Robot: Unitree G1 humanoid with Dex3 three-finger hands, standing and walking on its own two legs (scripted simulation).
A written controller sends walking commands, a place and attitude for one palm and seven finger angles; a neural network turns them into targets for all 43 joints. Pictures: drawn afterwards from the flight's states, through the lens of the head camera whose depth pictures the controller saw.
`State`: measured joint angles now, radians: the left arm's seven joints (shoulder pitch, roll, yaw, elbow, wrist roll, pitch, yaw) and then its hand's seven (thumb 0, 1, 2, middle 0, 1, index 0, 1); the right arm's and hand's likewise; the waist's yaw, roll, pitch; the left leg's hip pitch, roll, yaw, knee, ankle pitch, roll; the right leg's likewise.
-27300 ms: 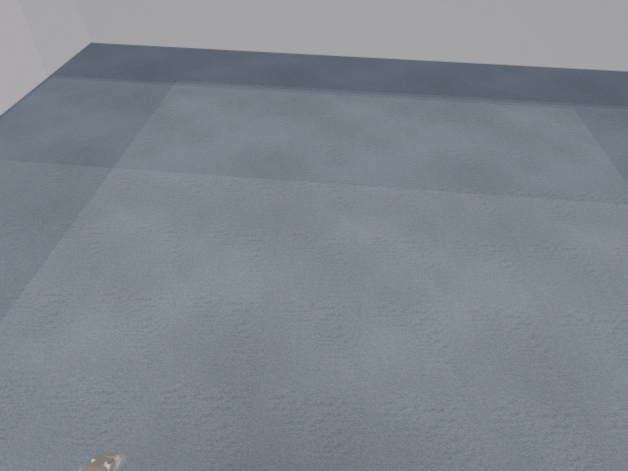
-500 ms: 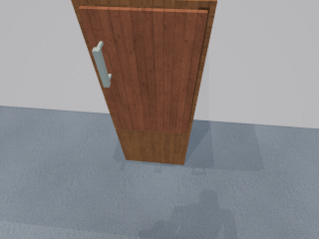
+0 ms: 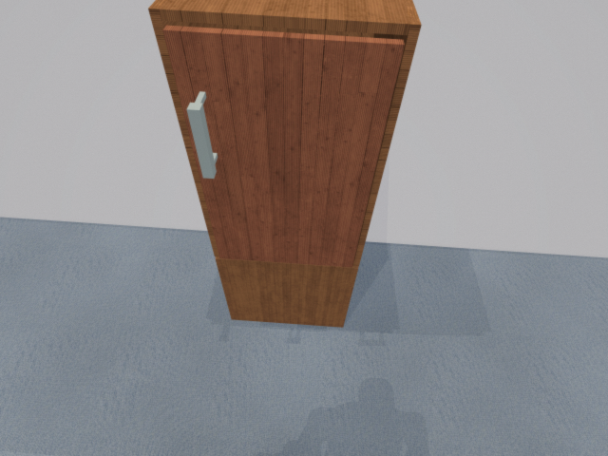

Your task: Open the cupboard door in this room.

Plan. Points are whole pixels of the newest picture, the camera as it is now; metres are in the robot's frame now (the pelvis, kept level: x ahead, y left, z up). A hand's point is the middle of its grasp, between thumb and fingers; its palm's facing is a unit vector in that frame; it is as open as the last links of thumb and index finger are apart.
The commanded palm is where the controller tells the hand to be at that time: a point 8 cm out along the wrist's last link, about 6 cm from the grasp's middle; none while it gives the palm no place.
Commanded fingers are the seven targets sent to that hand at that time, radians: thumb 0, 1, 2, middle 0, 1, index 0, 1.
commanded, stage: look again from close up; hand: left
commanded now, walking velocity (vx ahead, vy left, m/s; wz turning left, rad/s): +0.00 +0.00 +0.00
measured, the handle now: (205, 136) +0.61 +0.22 +0.07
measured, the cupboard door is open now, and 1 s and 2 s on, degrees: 0 0 0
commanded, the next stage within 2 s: shuffle to correct the standing spot in 0.64 s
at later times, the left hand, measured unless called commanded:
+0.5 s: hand out of the picture +0.04 +0.22 -0.16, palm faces +0.02 -0.95 -0.30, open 7.4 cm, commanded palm none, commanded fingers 0.00 0.90 0.90 -0.20 -0.30 -0.20 -0.30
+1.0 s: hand out of the picture -0.09 +0.17 -0.19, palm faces +0.06 -0.98 -0.17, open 7.4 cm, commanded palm none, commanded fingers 0.00 0.90 0.90 -0.20 -0.30 -0.20 -0.30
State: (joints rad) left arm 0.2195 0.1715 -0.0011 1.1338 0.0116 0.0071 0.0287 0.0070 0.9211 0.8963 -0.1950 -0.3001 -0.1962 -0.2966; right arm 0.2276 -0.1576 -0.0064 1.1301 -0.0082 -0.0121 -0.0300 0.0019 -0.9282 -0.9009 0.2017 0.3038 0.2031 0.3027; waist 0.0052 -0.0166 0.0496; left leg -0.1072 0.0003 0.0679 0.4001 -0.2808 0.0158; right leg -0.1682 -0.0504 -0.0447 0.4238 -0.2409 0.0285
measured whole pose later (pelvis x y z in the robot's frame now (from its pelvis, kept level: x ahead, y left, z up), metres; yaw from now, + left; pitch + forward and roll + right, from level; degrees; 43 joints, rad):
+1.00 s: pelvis -0.05 +0.00 -0.01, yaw +1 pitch -3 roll -1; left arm 0.38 0.17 0.01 1.09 0.02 0.01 0.01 0.00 0.90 0.90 -0.20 -0.30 -0.20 -0.30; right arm 0.37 -0.18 0.00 1.12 -0.03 0.02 0.00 0.00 -0.91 -0.90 0.20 0.30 0.20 0.30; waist 0.01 -0.01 0.01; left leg -0.21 0.01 0.04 0.54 -0.29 0.02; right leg -0.24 -0.04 -0.06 0.50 -0.23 0.00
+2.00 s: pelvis +0.08 +0.05 -0.01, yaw +0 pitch -2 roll +1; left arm 0.17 0.15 0.04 0.98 0.02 0.02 0.04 0.00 0.93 0.90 -0.20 -0.30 -0.20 -0.30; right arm 0.27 -0.11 -0.05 1.08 -0.01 0.03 -0.02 0.00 -0.91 -0.90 0.20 0.30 0.20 0.30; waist -0.03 -0.01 0.08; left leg -0.22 0.03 0.14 0.56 -0.30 0.02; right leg -0.31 -0.06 -0.07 0.55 -0.20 0.00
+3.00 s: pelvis +0.08 +0.03 +0.00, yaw +1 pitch -2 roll +1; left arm 0.27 0.16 0.00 1.10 0.01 -0.01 0.03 0.01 0.93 0.90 -0.20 -0.30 -0.20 -0.30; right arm 0.35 -0.13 0.01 1.13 -0.02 -0.01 -0.01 0.00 -0.91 -0.90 0.20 0.30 0.20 0.30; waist -0.01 0.00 0.03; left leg -0.16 0.04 0.11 0.43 -0.23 -0.01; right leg -0.26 -0.03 -0.09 0.45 -0.16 -0.03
